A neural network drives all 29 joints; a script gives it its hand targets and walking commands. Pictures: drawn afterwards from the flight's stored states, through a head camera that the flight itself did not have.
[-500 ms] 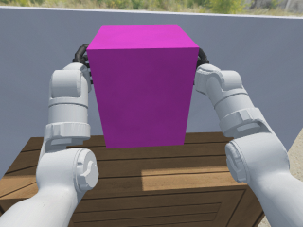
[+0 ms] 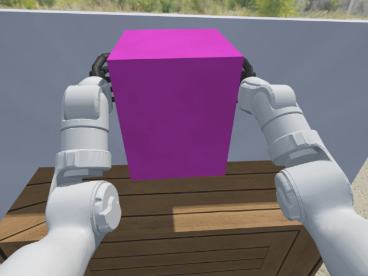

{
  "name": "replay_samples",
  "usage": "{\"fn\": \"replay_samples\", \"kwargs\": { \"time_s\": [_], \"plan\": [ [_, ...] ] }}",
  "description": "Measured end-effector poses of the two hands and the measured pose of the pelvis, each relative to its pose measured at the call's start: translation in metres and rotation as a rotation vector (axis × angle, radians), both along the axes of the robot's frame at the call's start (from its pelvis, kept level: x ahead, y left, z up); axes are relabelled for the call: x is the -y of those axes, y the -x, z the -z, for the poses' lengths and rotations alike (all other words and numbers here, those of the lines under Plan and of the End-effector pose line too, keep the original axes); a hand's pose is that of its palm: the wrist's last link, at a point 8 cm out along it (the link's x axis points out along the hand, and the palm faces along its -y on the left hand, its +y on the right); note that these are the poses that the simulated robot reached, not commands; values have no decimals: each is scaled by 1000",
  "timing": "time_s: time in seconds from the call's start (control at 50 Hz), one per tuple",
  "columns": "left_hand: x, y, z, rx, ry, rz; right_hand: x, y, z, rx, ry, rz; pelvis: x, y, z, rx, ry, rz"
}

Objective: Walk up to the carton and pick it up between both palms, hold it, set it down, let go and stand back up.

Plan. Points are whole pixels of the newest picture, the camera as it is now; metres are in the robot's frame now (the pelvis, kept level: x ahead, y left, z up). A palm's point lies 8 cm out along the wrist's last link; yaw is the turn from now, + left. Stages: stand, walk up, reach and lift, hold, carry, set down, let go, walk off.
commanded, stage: hold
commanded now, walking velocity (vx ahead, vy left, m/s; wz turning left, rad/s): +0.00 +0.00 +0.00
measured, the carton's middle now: (174, 102) +0.39 +0.00 +0.28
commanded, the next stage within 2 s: none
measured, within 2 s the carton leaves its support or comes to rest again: neither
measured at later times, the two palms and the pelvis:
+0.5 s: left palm (99, 88) +0.37 +0.15 +0.32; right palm (245, 89) +0.37 -0.14 +0.32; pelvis +0.00 +0.00 +0.00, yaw +0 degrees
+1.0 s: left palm (98, 88) +0.37 +0.15 +0.32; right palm (244, 89) +0.37 -0.14 +0.32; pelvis +0.00 +0.00 +0.00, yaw +0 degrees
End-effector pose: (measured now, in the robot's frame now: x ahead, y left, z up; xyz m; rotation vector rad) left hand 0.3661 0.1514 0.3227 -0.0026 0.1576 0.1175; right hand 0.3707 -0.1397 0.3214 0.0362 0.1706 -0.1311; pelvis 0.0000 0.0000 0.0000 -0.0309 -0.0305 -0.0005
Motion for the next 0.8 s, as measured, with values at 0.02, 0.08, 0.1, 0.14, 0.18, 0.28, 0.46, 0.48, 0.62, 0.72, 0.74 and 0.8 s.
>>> {"fn": "replay_samples", "kwargs": {
  "time_s": [0.02, 0.08, 0.1, 0.14, 0.18, 0.28, 0.46, 0.48, 0.62, 0.72, 0.74, 0.8],
  "plan": [
    [0, 0, 0, -1, 0, 0, 0, 0, 0, -1, 0, 0, 0, 0, 0, 0, 0, 0],
    [1, 0, -1, -2, -1, -1, 1, 0, 0, -4, 1, -1, 1, 0, 0, 0, -1, -1],
    [1, 0, -2, -2, -2, -1, 1, 0, 0, -4, 1, -1, 1, 0, 0, 0, -1, -1],
    [1, 0, -3, -3, -3, 0, 1, 0, 0, -5, 1, -1, 2, 0, 0, 0, -1, -1],
    [2, 0, -3, -3, -4, 0, 2, 0, 0, -6, 2, -1, 2, -1, 0, -1, -1, -2],
    [2, -1, -5, -2, -2, 1, 2, 0, 0, -7, 6, -1, 3, -1, 0, -1, -1, -1],
    [0, -2, -2, -1, 0, 4, 0, 0, 1, -9, 15, 0, 2, -2, 0, 3, 0, -4],
    [0, -1, -2, -1, 0, 5, 0, 0, 2, -10, 14, 0, 2, -2, 0, 3, 0, -4],
    [-2, -2, 0, -1, 3, 6, -2, 0, 1, -11, 9, 4, 0, -1, 0, -3, 1, -1],
    [-3, -2, -1, 1, 7, 5, -3, 0, -1, -11, 8, 4, 0, -1, 0, -7, 2, 1],
    [-3, -2, -1, 3, 7, 5, -3, 0, -2, -10, 10, 4, 0, 0, 0, -8, 2, 1],
    [-4, -2, -1, 6, 8, 4, -4, 0, -3, -8, 12, 3, 0, 0, 0, -8, 2, 1]
  ]
}}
